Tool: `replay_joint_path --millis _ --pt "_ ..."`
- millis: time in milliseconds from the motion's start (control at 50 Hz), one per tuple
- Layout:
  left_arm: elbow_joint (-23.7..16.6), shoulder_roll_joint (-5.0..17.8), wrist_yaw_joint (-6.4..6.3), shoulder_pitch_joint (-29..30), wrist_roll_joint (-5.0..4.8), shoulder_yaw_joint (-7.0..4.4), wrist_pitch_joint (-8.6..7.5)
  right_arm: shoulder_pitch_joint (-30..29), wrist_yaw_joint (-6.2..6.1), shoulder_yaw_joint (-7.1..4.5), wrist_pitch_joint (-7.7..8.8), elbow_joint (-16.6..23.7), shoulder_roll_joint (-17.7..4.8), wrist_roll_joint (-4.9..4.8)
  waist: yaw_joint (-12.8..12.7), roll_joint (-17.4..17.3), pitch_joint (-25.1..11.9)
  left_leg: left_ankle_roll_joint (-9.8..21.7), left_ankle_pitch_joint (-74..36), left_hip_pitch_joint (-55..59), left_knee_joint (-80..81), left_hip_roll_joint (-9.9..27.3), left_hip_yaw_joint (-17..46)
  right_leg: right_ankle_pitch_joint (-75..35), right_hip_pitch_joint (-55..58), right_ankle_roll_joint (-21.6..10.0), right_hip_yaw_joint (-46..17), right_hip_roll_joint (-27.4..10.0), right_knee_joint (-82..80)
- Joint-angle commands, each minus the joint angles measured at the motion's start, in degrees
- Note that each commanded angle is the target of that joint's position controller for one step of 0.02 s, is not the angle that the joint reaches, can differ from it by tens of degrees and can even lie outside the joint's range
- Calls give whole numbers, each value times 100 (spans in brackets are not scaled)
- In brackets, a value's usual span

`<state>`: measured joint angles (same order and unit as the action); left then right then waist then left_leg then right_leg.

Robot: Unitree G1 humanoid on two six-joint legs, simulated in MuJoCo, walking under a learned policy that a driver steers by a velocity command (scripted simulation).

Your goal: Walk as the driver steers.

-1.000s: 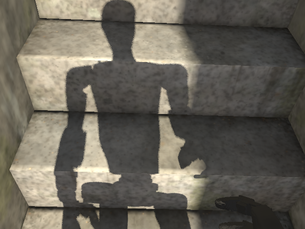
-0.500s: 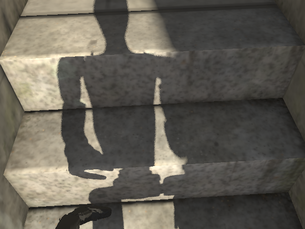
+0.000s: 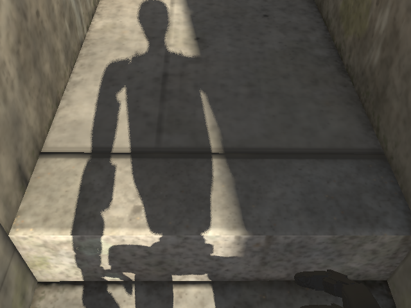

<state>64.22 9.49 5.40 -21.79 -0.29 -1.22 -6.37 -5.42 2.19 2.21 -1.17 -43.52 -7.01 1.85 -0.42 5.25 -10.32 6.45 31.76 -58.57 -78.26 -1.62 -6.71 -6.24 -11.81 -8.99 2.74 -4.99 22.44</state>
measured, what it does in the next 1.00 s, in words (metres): climbs: right foot 0.20 m higher, then left foot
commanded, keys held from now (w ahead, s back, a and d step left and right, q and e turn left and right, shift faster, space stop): w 0.36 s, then no key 0.64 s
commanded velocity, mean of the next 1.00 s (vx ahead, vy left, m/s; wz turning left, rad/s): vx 0.29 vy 0.00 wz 0.00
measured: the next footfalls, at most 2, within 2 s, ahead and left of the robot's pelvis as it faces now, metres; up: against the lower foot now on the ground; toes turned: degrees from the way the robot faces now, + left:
right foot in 0.42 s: +0.38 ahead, -0.15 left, +0.41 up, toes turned -2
left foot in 0.90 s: +0.37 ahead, +0.11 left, +0.41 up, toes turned +2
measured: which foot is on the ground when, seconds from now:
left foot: down 0.00-0.46, up 0.48-0.88, down 0.90-1.00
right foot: down 0.00-0.00, up 0.02-0.40, down 0.42-1.00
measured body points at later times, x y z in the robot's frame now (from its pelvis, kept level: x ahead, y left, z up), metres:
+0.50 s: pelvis +0.25 -0.04 +0.21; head +0.25 -0.05 +0.66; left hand +0.48 +0.15 +0.14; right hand +0.25 -0.26 +0.05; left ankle +0.12 +0.10 -0.50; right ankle +0.34 -0.14 -0.39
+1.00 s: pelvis +0.33 -0.04 +0.34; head +0.35 -0.02 +0.79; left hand +0.50 +0.19 +0.21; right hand +0.42 -0.26 +0.20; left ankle +0.33 +0.11 -0.38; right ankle +0.34 -0.15 -0.39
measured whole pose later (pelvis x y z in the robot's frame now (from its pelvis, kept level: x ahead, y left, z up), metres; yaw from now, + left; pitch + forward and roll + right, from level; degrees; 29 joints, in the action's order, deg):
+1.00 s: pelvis +0.33 -0.04 +0.34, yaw -1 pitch +3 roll -1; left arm 51.3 13.4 6.6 -5.3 -1.4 -3.8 -3.9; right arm 8.6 2.2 -0.1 4.9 -59.0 -7.6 -1.4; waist 2.0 0.9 -1.0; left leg -4.4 16.7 -22.1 -41.1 5.3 -0.5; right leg 17.4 -20.3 -1.8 2.4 1.6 35.2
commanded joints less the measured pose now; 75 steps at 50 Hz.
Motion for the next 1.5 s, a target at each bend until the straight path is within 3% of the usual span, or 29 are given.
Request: replay_joint_path --millis 20,40,60,80,100,140,260,280,320,340,380,420,440,460,480,520,560,600,620,660,700,740,780,840,900,920,960,1120,1500 --pt "-828 844 -741 399 -162 -285 -270 2623 -724 -484 42 -857 -1126 -96 932 -2563 -353 1268 4012 3597 5327 1236 5594 -91 -2390 -53 -294 970 5436" --pt "-1475 265 -699 1042 249 -222 -219 2356 -684 -579 135 -875 -1192 -44 705 -1797 29 1209 3469 3411 5582 1369 5989 768 -3355 93 -1521 1220 8197" --pt "-2040 -150 -681 1287 383 -120 -225 1878 -614 -664 328 -883 -1164 -18 281 -1130 331 910 2726 3334 5482 1361 5305 615 -4107 30 -1819 1294 9295" --pt "-620 -267 -171 496 -93 -49 277 2133 70 -517 378 -1103 -940 -30 505 -1661 857 708 1207 3025 4949 1074 4349 -103 -5490 -431 -2740 1275 9522" --pt "-769 -87 7 245 19 -77 359 1987 281 -502 446 -1269 -643 -112 187 -873 1052 699 173 3245 4943 1029 3673 111 -5813 -506 -2583 1304 9675" --pt "-1067 -102 27 566 283 39 371 2077 407 -380 467 -1513 -298 -25 -209 -272 663 701 -917 3729 5093 1105 2934 421 -6490 -541 -1727 939 10084" --pt "-1873 -343 -165 2169 109 414 509 2372 286 -257 578 -1892 -191 431 -210 -736 908 518 -666 3425 6090 1191 1758 1712 -7772 -703 -695 135 11125" --pt "-2280 -17 -234 2714 114 402 574 2655 366 -227 615 -1934 -411 549 -115 -515 571 336 -741 3295 6316 1066 1519 966 -7162 -619 -348 -91 9596" --pt "-2831 604 -284 3811 15 275 729 2122 549 -333 598 -1591 -776 341 -93 -693 715 412 -1612 1936 7626 1072 984 1903 -5188 -464 235 -295 7164" --pt "-3108 459 -193 4432 91 380 862 2765 670 -389 479 -1841 -1254 151 91 -1408 400 945 -2473 1414 8304 1304 1335 2624 -3822 -193 493 63 7021" --pt "-2472 73 -30 2595 211 384 859 2350 776 -481 579 -1755 -1749 -91 -843 -1520 189 1034 -8273 3666 6978 1790 865 1865 -4164 -92 519 388 6938" --pt "-2307 542 -12 2117 272 222 798 2805 779 -639 732 -1826 -1888 -289 -660 -1726 -664 1138 -12194 6137 5725 1681 778 2757 -3985 -45 920 981 4653" --pt "-1982 691 42 1534 358 121 815 3688 797 -616 696 -2269 -1469 4 -380 -1152 -1380 739 -11452 5712 4539 1274 597 597 -2624 -389 68 810 4657" --pt "-1591 812 7 592 366 70 847 3638 802 -624 664 -2206 -1222 39 -441 -409 -1848 480 -9317 4307 3740 790 935 391 -1146 -648 -1325 355 3635" --pt "-1149 1176 -108 -366 443 -103 933 3074 890 -539 503 -2048 -701 105 -896 726 -1520 218 -5380 2462 2659 107 1133 1724 -203 -1059 -3316 -269 1608" --pt "-986 981 -143 -298 364 -137 698 2907 675 -641 337 -2238 -352 -42 -811 1169 -640 -226 -3466 404 -2092 -324 2642 3021 -544 -1107 -5285 -1048 269" --pt "-752 638 -134 705 180 -130 356 2126 256 -555 471 -1950 -235 -279 -245 210 -92 -40 -3054 -762 -3643 -502 2655 863 -793 -602 -4068 -811 875" --pt "-729 -8 -87 1640 70 52 238 2279 87 -439 487 -2046 -180 -169 363 -936 -128 -58 -2882 -653 -3092 -50 2285 867 -1259 -199 -2519 -458 898" --pt "-761 -47 40 1607 267 89 228 2392 8 -419 428 -2002 -183 -111 555 -777 -129 -313 -3030 -584 -2775 232 1968 720 -1331 -138 -1868 -283 917" --pt "-1229 -505 264 2131 182 256 260 2064 107 -279 357 -1888 -3 -279 775 -728 -34 -915 -2243 33 -2010 771 1467 1028 -1851 207 -869 -29 455" --pt "-1646 146 273 2437 173 84 191 2193 271 -377 436 -1882 -423 -415 749 -249 126 -1169 -2057 1511 -1818 705 790 406 -2664 445 -56 297 104" --pt "-1595 903 174 1788 306 -151 90 2061 192 -462 601 -1713 -746 -286 447 -56 192 -1277 -1968 1588 -2056 581 631 -710 -2108 24 -226 -10 101" --pt "-1505 771 170 1571 293 -162 87 1895 116 -409 636 -1568 -506 -206 377 -348 502 -1322 -2443 1258 -1198 907 875 -173 -1446 -155 -650 -308 182" --pt "-1615 254 219 1867 72 -23 -13 1815 8 -361 626 -1393 -298 -151 518 -517 645 -1591 -2432 2353 1536 1135 842 -802 -1057 -79 -751 -381 454" --pt "-1262 630 319 1027 -388 -189 177 1335 -20 -290 676 -1357 -267 -414 284 -502 518 -1534 -3457 3089 5131 667 503 -2005 729 119 -827 -163 1129" --pt "-889 671 299 -293 -213 -284 186 960 -111 -305 679 -1314 -501 -526 -396 -222 30 -1394 -3682 3555 4477 544 575 -3521 1136 235 -950 -113 1109" --pt "-1081 821 111 75 -102 -412 257 1168 -68 -281 678 -1242 -580 -317 -422 -674 -505 -1085 -4618 3791 3836 638 653 -2289 1263 281 -659 65 1543" --pt "-1391 456 -88 1718 -114 -206 110 702 515 -404 683 -1015 -761 -344 26 -873 668 -486 -2612 4508 4813 722 1237 2062 -1098 957 -362 354 1218" --pt "-528 324 104 1597 29 -90 52 1087 429 -367 495 -1365 -607 -226 -19 -465 1051 -531 -1668 4271 5232 338 874 2141 -533 806 -483 209 434"
Velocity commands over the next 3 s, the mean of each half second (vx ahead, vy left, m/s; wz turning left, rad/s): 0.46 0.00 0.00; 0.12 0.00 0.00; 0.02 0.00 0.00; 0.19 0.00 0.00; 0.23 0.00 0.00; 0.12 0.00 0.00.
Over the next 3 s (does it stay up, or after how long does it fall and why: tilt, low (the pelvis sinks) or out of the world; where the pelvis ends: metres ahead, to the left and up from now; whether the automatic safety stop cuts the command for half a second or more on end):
stays up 0.58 0.00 0.55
